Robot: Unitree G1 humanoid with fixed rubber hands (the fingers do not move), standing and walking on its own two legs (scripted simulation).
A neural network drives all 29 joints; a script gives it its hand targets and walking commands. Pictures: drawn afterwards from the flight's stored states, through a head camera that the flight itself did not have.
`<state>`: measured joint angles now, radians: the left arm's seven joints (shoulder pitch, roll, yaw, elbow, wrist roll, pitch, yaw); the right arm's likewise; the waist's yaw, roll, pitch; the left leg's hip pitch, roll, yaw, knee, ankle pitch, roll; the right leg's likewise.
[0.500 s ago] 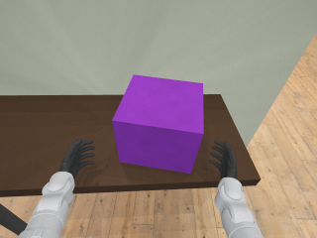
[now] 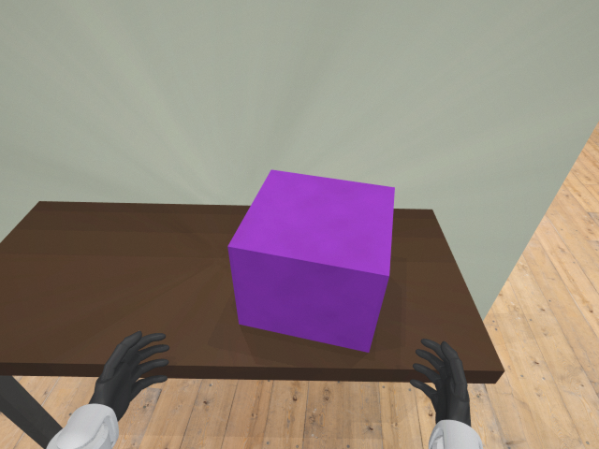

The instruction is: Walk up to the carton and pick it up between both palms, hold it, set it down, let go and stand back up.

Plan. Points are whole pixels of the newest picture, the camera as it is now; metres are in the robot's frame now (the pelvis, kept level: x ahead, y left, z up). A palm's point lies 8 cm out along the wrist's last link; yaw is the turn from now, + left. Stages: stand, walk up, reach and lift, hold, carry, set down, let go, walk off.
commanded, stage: set down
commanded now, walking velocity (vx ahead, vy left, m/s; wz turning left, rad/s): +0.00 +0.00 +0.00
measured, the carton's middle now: (317, 255) +0.49 -0.03 +0.00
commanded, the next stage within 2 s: none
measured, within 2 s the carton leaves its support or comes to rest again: neither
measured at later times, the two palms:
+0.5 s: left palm (102, 413) +0.21 +0.26 +0.00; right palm (453, 432) +0.19 -0.18 +0.00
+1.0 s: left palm (96, 429) +0.20 +0.26 -0.01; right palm (447, 431) +0.19 -0.17 -0.01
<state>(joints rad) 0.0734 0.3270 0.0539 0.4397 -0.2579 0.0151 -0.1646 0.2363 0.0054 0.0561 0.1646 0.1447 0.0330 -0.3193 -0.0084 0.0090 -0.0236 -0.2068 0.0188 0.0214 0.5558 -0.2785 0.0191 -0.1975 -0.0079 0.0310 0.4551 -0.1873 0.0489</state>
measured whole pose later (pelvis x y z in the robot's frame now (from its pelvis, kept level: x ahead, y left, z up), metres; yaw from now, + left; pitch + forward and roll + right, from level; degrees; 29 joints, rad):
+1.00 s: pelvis +0.03 +0.00 +0.00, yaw +0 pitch -3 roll -2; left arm 0.31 0.36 0.05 0.22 -0.28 0.01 -0.14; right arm 0.43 0.01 0.06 0.06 0.14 0.00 -0.23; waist 0.02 0.01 0.04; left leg -0.19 0.02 0.02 0.54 -0.31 0.01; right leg -0.18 -0.01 0.03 0.46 -0.22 0.05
